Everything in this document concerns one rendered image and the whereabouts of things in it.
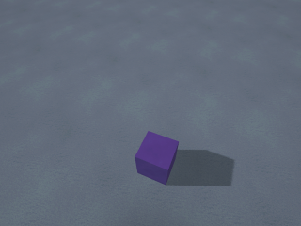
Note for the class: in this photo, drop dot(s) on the carton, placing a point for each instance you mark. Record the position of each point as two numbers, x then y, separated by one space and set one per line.
156 156

